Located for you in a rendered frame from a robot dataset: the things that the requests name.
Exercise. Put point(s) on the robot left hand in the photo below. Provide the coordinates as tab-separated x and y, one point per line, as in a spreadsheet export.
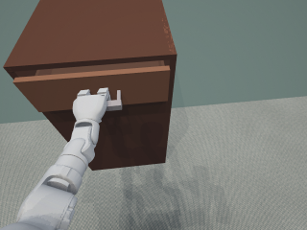
92	107

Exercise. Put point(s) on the handle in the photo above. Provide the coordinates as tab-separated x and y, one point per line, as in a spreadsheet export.
115	104

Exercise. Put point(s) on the left robot forearm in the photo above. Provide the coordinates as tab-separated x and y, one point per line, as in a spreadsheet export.
67	173

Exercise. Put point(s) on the robot left upper arm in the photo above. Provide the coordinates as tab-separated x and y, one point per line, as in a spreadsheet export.
48	209

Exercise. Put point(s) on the drawer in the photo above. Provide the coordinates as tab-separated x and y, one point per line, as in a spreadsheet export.
56	89

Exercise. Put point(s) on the cabinet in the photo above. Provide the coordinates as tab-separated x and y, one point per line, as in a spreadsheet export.
78	33

